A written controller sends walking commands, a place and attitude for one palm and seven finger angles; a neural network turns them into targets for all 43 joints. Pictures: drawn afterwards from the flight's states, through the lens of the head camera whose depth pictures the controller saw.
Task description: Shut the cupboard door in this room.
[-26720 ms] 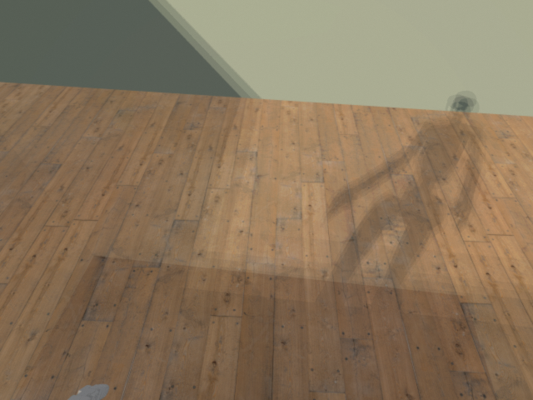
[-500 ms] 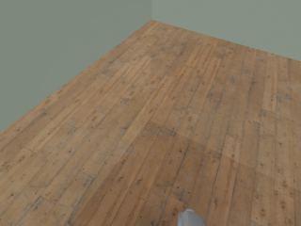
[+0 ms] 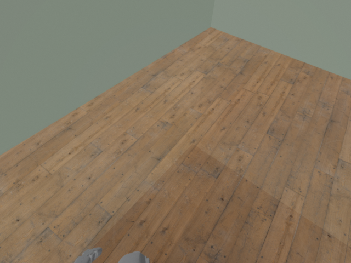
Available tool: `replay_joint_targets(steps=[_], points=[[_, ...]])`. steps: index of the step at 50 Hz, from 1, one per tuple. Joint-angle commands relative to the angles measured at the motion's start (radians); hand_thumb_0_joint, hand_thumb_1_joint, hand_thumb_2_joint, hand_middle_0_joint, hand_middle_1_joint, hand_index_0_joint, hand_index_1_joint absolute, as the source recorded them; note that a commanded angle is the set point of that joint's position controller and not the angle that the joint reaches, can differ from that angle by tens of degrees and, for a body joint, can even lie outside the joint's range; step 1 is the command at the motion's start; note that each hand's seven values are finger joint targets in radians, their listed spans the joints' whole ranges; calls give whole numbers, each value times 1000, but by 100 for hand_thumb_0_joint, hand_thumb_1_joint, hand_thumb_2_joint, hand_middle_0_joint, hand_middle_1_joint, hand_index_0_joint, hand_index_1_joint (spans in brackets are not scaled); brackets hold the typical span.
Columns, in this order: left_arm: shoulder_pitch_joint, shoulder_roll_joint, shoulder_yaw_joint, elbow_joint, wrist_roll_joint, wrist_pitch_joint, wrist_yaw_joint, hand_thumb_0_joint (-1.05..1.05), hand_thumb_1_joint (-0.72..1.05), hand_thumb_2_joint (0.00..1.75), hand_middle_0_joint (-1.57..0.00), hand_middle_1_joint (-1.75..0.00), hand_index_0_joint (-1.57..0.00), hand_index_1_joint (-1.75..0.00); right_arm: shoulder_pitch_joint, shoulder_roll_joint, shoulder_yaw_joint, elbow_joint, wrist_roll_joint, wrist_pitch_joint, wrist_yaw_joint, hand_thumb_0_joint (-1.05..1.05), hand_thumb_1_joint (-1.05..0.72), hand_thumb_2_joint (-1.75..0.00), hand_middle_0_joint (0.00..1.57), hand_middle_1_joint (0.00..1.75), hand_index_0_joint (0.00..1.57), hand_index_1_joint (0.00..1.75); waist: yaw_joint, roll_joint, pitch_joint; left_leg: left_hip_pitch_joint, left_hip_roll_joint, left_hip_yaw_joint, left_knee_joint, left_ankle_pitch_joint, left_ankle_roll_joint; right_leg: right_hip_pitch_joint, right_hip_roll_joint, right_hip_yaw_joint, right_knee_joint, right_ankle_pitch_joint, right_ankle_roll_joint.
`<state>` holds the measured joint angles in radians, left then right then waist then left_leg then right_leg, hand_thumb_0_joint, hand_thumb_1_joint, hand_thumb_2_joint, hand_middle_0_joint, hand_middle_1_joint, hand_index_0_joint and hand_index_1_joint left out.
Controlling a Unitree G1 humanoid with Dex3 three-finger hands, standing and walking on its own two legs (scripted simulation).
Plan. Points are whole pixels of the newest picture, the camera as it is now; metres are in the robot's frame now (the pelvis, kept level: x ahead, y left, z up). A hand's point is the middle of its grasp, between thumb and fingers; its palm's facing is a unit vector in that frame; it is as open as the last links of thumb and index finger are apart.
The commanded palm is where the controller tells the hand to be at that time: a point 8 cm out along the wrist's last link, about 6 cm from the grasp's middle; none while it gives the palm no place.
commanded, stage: walk to a spot facing it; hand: left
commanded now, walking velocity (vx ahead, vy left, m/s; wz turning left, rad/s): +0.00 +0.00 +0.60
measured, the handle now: out of the picture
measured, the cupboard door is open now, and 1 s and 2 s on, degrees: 84 84 84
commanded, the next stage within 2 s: none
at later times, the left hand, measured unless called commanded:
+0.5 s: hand out of the picture +0.06 +0.24 -0.16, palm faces +0.28 -0.92 -0.28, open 7.4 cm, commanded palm none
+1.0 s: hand out of the picture -0.07 +0.17 -0.17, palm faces +0.58 -0.78 -0.25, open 7.4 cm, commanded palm none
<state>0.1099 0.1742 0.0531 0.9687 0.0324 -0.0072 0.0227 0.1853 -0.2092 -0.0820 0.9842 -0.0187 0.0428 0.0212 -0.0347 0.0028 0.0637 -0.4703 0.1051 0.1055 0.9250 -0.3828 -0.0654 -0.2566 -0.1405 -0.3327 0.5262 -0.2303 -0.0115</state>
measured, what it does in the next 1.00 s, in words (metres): steps on the spot, turning left: left foot, then right foot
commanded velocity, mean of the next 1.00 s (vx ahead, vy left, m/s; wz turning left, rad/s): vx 0.00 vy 0.00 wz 0.60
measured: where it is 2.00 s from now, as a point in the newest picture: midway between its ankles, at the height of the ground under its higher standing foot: outside the picture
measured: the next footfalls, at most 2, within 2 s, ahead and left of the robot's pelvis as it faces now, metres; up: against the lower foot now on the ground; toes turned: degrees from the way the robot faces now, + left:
left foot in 0.08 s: +0.08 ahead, +0.12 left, +0.00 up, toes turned +12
right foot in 0.58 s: +0.11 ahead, -0.12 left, +0.00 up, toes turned +18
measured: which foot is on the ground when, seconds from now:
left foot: up 0.00-0.06, down 0.08-0.58, up 0.60-1.00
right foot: down 0.00-0.08, up 0.10-0.56, down 0.58-1.00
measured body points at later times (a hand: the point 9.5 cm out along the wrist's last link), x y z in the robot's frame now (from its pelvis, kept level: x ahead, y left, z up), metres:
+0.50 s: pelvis +0.03 +0.01 +0.00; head +0.07 +0.02 +0.45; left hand +0.05 +0.29 -0.13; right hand +0.16 -0.22 -0.14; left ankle +0.04 +0.12 -0.73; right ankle +0.06 -0.14 -0.69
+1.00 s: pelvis +0.01 -0.02 +0.00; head +0.06 +0.01 +0.44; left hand -0.10 +0.21 -0.15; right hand +0.25 -0.19 -0.14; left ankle -0.09 +0.06 -0.72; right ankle +0.07 -0.13 -0.73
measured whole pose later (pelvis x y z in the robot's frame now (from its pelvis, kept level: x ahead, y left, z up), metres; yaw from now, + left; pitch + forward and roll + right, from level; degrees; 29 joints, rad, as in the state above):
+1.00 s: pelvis +0.01 -0.02 +0.00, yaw +36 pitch +1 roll +1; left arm 0.22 0.22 0.04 0.91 0.03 0.01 0.01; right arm 0.11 -0.27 -0.07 0.94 -0.01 0.07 0.03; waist 0.01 -0.02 0.11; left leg -0.30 0.04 0.07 0.68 -0.40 -0.07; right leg -0.24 -0.18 -0.28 0.58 -0.32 0.03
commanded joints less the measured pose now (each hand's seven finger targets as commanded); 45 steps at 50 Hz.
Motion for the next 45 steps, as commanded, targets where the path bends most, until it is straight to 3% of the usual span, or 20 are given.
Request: replay_joint_targets(steps=[1, 2, 3, 4, 5, 6, 7, 9, 11, 14, 20, 25, 27, 28, 29, 30, 32, 34, 38, 45], points=[[41, 216, 52, -69, -2, 0, 8, 0, 90, 90, -20, -30, -20, -30, 46, -55, -3, -85, 3, -15, 9, 0, -90, -90, 20, 30, 20, 30, 27, -134, -84, 90, -3, 12, -213, 25, 17, 68, -283, 146, -108, 120, -77], [52, 217, 53, -72, -8, 5, 4, 0, 90, 90, -20, -30, -20, -30, 64, -76, -6, -88, 0, -19, 9, 0, -90, -90, 20, 30, 20, 30, 17, -83, -103, 169, -23, 26, -315, 103, 22, 47, -255, 120, -28, 108, -49], [66, 199, 50, -80, -15, 14, 0, 0, 90, 90, -20, -30, -20, -30, 111, -121, -16, -83, -1, -27, 10, 0, -90, -90, 20, 30, 20, 30, -10, 49, -130, 291, 1, -39, -455, 209, 41, -36, -208, 96, 121, 35, -5], [56, 132, 39, -116, -20, 21, -9, 0, 90, 90, -20, -30, -20, -30, 157, -229, -40, -98, -7, -34, 4, 0, -90, -90, 20, 30, 20, 30, -36, 371, -110, 378, 230, -403, -576, 490, 138, -280, -51, 62, 363, -312, 88], [-10, 126, 23, -162, -10, 28, -7, 0, 90, 90, -20, -30, -20, -30, 190, -283, -46, -89, -8, -31, -9, 0, -90, -90, 20, 30, 20, 30, -67, 364, -112, 374, 343, -541, -617, 628, 234, -358, 11, 180, 549, -463, 102], [-32, 124, 26, -158, -10, 34, -2, 0, 90, 90, -20, -30, -20, -30, 176, -276, -46, -81, -5, -33, -23, 0, -90, -90, 20, 30, 20, 30, -56, 334, -147, 379, 316, -525, -597, 604, 241, -390, 12, 273, 637, -403, 97], [-38, 133, 33, -146, -14, 32, -5, 0, 90, 90, -20, -30, -20, -30, 117, -248, -37, -100, -3, -32, -30, 0, -90, -90, 20, 30, 20, 30, -34, 268, -125, 347, 265, -472, -588, 539, 235, -398, 13, 302, 677, -315, 97], [28, 144, 38, -108, -13, 28, -18, 0, 90, 90, -20, -30, -20, -30, 15, -199, -17, -132, 0, -43, -32, 0, -90, -90, 20, 30, 20, 30, 23, 156, -124, 342, 164, -324, -571, 550, 196, -363, 14, 308, 676, -164, 106], [61, 154, 36, -90, -16, 32, -17, 0, 90, 90, -20, -30, -20, -30, 15, -200, -15, -134, 3, -48, -32, 0, -90, -90, 20, 30, 20, 30, 27, 124, -156, 366, 139, -288, -574, 587, 199, -328, 21, 319, 650, -129, 114], [52, 161, 33, -93, -18, 35, -11, 0, 90, 90, -20, -30, -20, -30, 39, -201, -20, -124, 5, -45, -31, 0, -90, -90, 20, 30, 20, 30, 15, 81, -149, 387, 138, -315, -580, 590, 218, -321, 28, 329, 598, -129, 123], [-9, 153, 24, -133, -25, 34, -4, 0, 90, 90, -20, -30, -20, -30, 58, -222, -38, -109, -2, -27, -25, 0, -90, -90, 20, 30, 20, 30, -17, 120, -125, 378, 136, -428, -569, 522, 249, -269, 63, 334, 404, -220, 119], [65, 151, 20, -131, -31, 27, 0, 0, 90, 90, -20, -30, -20, -30, -5, -228, -48, -125, -4, -12, -20, 0, -90, -90, 20, 30, 20, 30, 11, 167, -150, 276, 85, -473, -523, 514, 224, -79, 115, 308, 150, -195, 95], [135, 169, 25, -118, -32, 16, 3, 0, 90, 90, -20, -30, -20, -30, -37, -212, -48, -137, 4, -9, -17, 0, -90, -90, 20, 30, 20, 30, 52, 124, -161, 157, 34, -468, -468, 420, 175, 104, 112, 297, -76, -32, 83], [171, 220, 34, -116, -23, 7, 9, 0, 90, 90, -20, -30, -20, -30, -31, -170, -44, -146, 12, -9, -12, 0, -90, -90, 20, 30, 20, 30, 70, -8, -174, 17, -35, -408, -356, 253, 117, 247, -5, 402, -216, -25, 50], [172, 309, 49, -128, -6, -3, 15, 0, 90, 90, -20, -30, -20, -30, -25, -108, -33, -169, 17, -11, -5, 0, -90, -90, 20, 30, 20, 30, 74, -288, -150, -160, -188, -193, -124, -87, 25, 302, -287, 672, -289, 47, -63], [143, 303, 46, -144, -14, 0, 17, 0, 90, 90, -20, -30, -20, -30, -61, -154, -42, -174, 2, -7, -6, 0, -90, -90, 20, 30, 20, 30, 75, -239, -110, -135, -153, -191, 66, -190, 27, 150, -364, 666, -275, 130, -134], [40, 240, 33, -163, -17, 0, 15, 0, 90, 90, -20, -30, -20, -30, -45, -151, -45, -134, -2, 14, 2, 0, -90, -90, 20, 30, 20, 30, 20, -179, -30, -110, -107, -191, 275, -81, 21, 22, -252, 527, -254, 111, -118], [-4, 195, 20, -177, -13, -3, 13, 0, 90, 90, -20, -30, -20, -30, 5, -128, -38, -107, -2, 20, 13, 0, -90, -90, 20, 30, 20, 30, -12, -152, -29, -104, -89, -157, 315, 8, 3, 33, -178, 379, -214, 192, -81], [84, 209, 23, -153, -10, -4, 10, 0, 90, 90, -20, -30, -20, -30, -46, -126, -31, -117, -2, 27, 15, 0, -90, -90, 20, 30, 20, 30, 35, -191, -32, -94, -77, -116, 233, 12, -20, 97, -181, 328, -217, 188, -86], [182, 274, 44, -109, -3, 2, 6, 0, 90, 90, -20, -30, -20, -30, -136, -111, 1, -142, 11, 5, 10, 0, -90, -90, 20, 30, 20, 30, 95, -221, -116, 6, -78, -36, -132, -94, -12, 271, -234, 269, -107, 507, -118]])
